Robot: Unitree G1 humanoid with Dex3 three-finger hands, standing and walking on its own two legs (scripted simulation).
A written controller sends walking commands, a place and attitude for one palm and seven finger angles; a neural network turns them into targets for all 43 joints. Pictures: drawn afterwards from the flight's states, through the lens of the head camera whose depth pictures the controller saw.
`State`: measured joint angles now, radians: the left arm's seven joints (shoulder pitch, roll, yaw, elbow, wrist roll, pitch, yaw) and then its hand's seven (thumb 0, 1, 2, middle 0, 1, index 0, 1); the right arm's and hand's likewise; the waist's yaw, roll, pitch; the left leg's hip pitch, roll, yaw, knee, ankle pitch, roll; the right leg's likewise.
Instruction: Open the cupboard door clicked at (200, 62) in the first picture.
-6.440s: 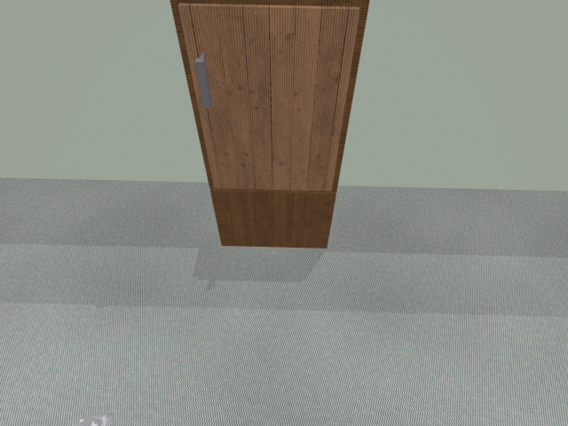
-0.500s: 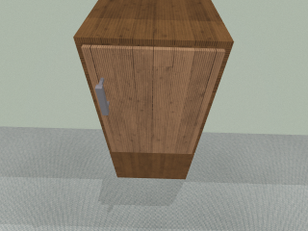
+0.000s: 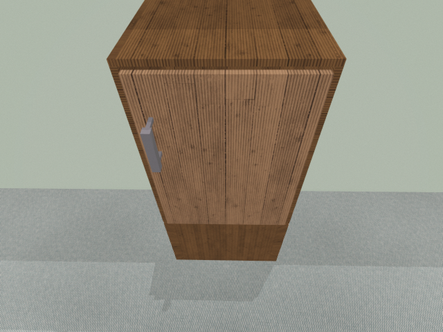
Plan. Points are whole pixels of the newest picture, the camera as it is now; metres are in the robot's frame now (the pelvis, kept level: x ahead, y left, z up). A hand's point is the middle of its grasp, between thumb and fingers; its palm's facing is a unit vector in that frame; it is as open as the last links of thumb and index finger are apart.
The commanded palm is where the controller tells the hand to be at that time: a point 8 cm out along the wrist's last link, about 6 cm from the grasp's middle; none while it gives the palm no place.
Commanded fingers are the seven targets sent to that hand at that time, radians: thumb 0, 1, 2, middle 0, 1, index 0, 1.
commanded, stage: look again from close up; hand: left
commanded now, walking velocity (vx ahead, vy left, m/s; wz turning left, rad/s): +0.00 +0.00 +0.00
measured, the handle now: (153, 145) +0.51 +0.19 +0.03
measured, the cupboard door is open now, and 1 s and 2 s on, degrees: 0 0 0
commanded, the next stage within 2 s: shuffle to correct the standing spot in 0.10 s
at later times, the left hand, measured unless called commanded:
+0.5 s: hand out of the picture +0.02 +0.17 -0.17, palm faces +0.00 -0.97 -0.23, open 7.4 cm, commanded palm none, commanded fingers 0.00 0.90 0.90 -0.20 -0.30 -0.20 -0.30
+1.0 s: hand out of the picture +0.00 +0.18 -0.18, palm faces -0.01 -0.98 -0.20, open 7.4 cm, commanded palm none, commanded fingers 0.00 0.90 0.90 -0.20 -0.30 -0.20 -0.30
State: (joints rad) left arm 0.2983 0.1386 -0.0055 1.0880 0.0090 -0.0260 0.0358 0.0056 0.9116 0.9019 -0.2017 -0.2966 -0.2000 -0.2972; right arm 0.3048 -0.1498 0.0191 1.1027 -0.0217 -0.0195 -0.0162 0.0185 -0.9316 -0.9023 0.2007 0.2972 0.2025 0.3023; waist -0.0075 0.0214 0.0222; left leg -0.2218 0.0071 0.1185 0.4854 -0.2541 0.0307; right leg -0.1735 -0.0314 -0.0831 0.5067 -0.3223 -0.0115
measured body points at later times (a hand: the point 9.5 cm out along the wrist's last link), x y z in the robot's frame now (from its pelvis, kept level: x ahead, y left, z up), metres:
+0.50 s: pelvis -0.01 -0.02 -0.01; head +0.03 -0.03 +0.44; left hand +0.02 +0.22 -0.16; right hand +0.03 -0.25 -0.17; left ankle +0.01 +0.10 -0.74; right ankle -0.03 -0.11 -0.74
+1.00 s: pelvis -0.01 +0.00 -0.01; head +0.00 +0.00 +0.44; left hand +0.00 +0.23 -0.16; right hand -0.01 -0.22 -0.16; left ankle -0.01 +0.09 -0.74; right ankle -0.03 -0.11 -0.74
